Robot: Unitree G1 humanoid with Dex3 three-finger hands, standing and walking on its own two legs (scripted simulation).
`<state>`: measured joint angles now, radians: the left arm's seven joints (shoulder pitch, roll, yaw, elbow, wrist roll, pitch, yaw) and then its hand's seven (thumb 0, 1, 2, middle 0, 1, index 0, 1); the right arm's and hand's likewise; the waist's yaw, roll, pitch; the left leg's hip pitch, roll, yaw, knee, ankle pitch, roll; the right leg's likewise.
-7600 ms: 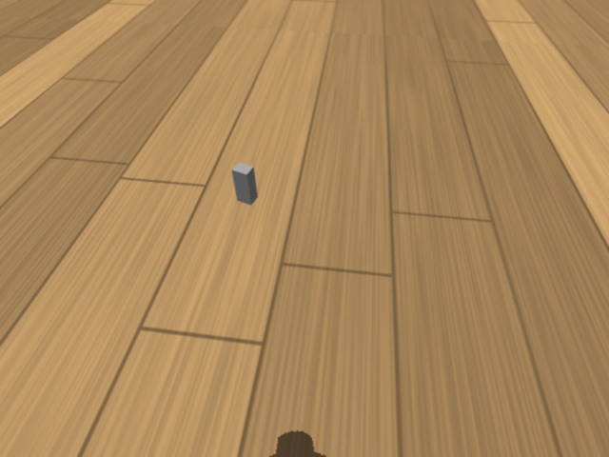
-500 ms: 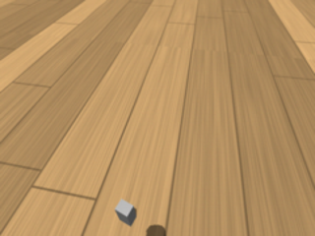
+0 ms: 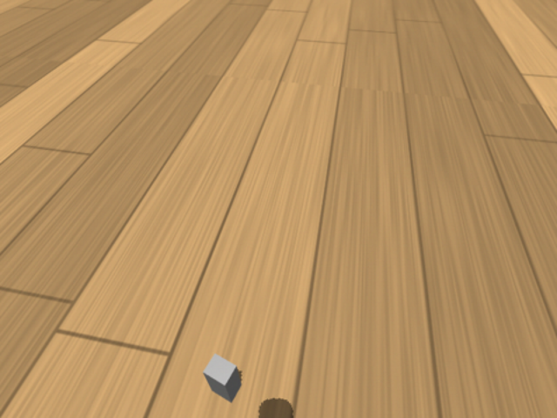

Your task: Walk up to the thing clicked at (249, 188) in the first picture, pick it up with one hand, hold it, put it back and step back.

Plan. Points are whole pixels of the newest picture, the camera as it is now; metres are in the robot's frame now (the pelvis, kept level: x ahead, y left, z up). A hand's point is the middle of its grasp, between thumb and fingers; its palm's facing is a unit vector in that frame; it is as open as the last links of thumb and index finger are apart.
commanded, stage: stand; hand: left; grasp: from the side
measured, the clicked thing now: (223, 378) +0.40 +0.19 -0.69
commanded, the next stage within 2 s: go down in 0.34 s
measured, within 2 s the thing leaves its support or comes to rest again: neither
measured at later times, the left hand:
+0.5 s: hand out of the picture +0.08 +0.25 -0.16, palm faces +0.01 -0.94 -0.33, open 7.6 cm
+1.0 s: hand out of the picture +0.14 +0.27 -0.19, palm faces +0.06 -0.95 -0.31, open 16.5 cm
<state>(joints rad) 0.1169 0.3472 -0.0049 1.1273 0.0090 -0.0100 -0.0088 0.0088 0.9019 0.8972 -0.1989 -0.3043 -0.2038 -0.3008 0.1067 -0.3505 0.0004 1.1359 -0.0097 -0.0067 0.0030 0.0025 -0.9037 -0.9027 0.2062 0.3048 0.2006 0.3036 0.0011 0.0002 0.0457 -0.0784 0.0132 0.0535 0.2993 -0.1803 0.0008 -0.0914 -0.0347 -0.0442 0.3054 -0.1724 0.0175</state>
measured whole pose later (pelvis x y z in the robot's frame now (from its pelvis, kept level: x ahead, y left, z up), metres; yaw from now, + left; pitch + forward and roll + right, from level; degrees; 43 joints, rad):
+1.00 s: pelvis -0.01 +0.01 -0.05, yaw +0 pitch +12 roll -2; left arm 0.12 0.35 0.22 0.74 0.05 0.11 -0.08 0.00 -0.32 0.05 -0.07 -0.04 -0.07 -0.03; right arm 0.26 -0.26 -0.04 0.65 0.02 -0.10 -0.04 0.01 -0.85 -0.89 0.21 0.30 0.20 0.30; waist -0.03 0.00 -0.06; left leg -0.67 0.04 0.03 0.90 -0.43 0.01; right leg -0.65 -0.04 -0.05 0.85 -0.40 0.02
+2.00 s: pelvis -0.07 +0.00 -0.24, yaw -1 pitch +31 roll -3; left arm -0.27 0.63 0.61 0.88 -0.12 -0.25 -0.46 -0.01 -0.59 0.08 -0.07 -0.11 -0.07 -0.11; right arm 0.15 -0.30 0.03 0.64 -0.01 -0.20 -0.06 0.01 -0.90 -0.90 0.21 0.30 0.20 0.30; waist -0.05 -0.02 -0.16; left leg -1.62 0.05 -0.03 1.74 -0.65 0.01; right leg -1.59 -0.05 -0.07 1.69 -0.63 0.00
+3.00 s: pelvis -0.11 +0.00 -0.39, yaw -4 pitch +32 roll -7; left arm -0.65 0.93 0.82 1.14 -0.14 -0.35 -0.69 -0.01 -0.46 0.09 -0.03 -0.07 -0.03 -0.06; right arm 0.13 -0.37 0.10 0.69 -0.05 -0.17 -0.03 0.00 -0.91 -0.91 0.21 0.30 0.20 0.30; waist -0.09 -0.03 -0.09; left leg -2.10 0.04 -0.09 2.21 -0.67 0.02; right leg -2.04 -0.06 -0.10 2.13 -0.64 -0.01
